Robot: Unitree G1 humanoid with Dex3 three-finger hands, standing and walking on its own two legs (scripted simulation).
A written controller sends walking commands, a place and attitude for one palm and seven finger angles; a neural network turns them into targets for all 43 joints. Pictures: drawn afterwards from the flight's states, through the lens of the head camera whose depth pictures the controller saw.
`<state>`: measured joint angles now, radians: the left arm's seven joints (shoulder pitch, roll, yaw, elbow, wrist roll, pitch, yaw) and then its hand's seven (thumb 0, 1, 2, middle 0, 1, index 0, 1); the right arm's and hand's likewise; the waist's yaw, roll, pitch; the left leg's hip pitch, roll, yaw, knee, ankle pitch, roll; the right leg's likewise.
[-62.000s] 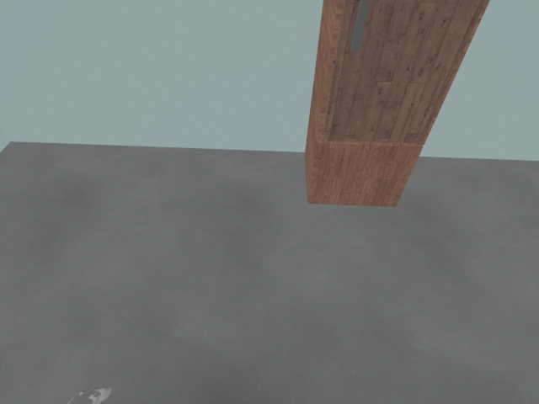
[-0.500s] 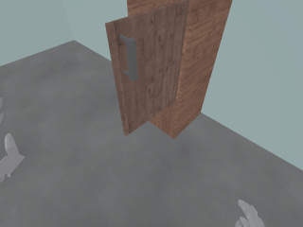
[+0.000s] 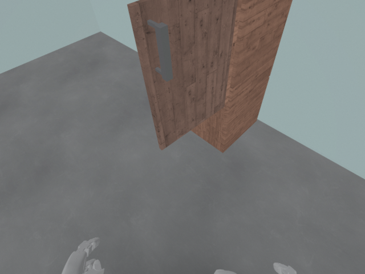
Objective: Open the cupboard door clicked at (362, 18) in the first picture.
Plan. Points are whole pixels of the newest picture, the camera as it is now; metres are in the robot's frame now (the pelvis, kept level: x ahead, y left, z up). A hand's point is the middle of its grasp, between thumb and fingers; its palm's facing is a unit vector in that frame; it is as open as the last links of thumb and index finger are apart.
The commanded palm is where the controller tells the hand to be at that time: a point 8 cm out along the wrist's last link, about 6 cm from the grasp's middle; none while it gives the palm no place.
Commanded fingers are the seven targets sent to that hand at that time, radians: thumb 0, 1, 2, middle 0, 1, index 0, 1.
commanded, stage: let the arm hang, fingers relaxed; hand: left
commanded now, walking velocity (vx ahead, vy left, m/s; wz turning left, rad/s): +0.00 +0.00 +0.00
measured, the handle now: (159, 51) +0.66 +0.07 +0.15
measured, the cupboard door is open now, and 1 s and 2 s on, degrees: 86 86 86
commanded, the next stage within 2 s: look to check the result in 0.88 s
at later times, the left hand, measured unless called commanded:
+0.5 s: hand out of the picture +0.01 +0.20 -0.13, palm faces +0.06 -0.96 -0.27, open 7.3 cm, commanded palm none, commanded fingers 0.00 0.90 0.90 -0.20 -0.30 -0.20 -0.30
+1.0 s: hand out of the picture +0.04 +0.21 -0.14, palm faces +0.03 -0.97 -0.26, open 7.3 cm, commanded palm none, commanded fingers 0.00 0.90 0.90 -0.20 -0.30 -0.20 -0.30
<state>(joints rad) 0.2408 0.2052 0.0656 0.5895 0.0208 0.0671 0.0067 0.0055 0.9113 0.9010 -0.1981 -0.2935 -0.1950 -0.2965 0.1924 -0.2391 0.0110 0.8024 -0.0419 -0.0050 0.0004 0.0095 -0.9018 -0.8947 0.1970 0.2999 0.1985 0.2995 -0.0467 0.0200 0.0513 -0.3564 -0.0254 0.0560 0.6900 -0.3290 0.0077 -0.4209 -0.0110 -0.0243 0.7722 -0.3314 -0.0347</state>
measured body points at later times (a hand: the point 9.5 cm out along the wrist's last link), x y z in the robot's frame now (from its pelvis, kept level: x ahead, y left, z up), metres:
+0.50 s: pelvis -0.01 +0.00 +0.03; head +0.00 -0.02 +0.48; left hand +0.01 +0.25 -0.11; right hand -0.01 -0.23 -0.14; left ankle +0.00 +0.11 -0.71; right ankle +0.04 -0.08 -0.71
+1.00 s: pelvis +0.00 +0.01 +0.03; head +0.02 +0.00 +0.48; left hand +0.04 +0.26 -0.12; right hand +0.02 -0.24 -0.13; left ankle +0.00 +0.11 -0.71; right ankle +0.04 -0.08 -0.71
